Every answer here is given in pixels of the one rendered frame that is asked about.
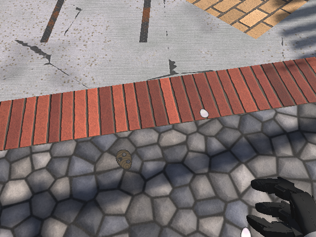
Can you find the right robot hand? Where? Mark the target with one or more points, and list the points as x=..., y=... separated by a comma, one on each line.
x=298, y=217

